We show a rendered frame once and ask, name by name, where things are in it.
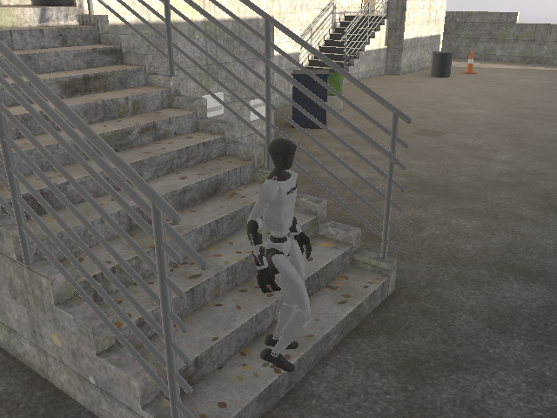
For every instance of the robot right hand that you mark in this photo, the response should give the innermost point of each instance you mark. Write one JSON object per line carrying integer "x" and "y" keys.
{"x": 266, "y": 277}

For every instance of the robot right forearm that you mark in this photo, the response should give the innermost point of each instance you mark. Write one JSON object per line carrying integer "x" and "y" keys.
{"x": 252, "y": 228}

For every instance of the robot right upper arm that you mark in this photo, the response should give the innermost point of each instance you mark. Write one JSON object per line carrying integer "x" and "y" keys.
{"x": 267, "y": 193}

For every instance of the robot left upper arm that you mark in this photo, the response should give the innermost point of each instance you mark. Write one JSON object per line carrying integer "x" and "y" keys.
{"x": 294, "y": 173}

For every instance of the robot left hand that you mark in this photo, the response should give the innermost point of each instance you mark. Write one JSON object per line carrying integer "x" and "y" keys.
{"x": 302, "y": 239}

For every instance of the left robot shin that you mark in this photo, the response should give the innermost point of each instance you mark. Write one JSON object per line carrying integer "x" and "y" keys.
{"x": 285, "y": 312}

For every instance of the robot shin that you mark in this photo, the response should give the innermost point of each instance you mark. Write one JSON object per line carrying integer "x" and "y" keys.
{"x": 292, "y": 329}
{"x": 285, "y": 312}

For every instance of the robot left forearm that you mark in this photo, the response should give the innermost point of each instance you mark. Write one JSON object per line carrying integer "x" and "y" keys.
{"x": 295, "y": 228}

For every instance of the right robot shin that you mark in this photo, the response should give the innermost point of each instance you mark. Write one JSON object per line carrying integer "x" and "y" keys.
{"x": 292, "y": 329}

